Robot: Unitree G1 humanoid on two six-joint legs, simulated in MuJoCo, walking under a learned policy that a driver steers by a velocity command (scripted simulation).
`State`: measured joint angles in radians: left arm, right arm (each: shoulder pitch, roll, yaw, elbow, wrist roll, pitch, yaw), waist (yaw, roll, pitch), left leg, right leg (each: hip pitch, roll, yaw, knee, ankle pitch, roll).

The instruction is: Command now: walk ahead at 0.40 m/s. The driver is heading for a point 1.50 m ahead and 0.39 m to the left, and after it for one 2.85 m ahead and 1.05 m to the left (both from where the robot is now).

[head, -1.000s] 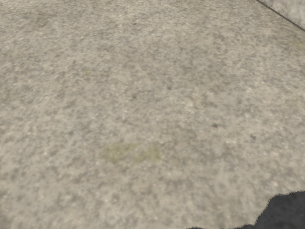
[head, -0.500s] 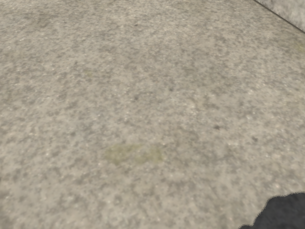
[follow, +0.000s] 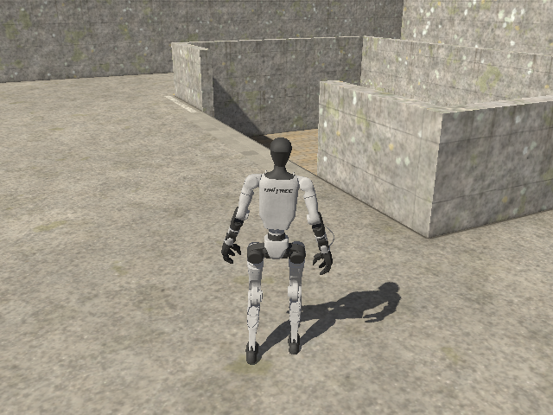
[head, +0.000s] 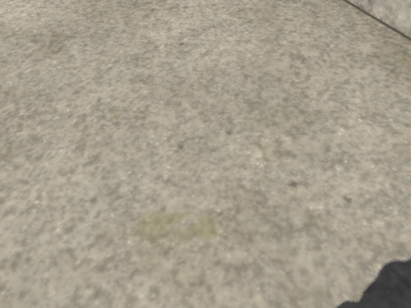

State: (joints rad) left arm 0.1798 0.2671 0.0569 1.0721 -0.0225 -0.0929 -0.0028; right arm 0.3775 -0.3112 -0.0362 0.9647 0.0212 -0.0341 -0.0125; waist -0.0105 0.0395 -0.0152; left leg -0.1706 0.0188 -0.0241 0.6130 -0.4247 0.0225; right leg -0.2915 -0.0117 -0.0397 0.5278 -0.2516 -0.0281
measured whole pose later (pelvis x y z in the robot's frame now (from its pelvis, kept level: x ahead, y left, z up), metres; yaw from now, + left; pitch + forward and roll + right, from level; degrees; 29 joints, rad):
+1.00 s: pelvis +0.56 -0.02 -0.01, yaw -1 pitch +2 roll +2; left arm 0.02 0.25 0.04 0.83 -0.01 -0.11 -0.03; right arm 0.39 -0.28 -0.06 1.00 0.01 -0.05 -0.01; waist -0.06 -0.01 0.03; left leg 0.05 0.00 0.05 0.41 -0.45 0.00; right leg -0.49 -0.03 -0.03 0.51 -0.05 -0.06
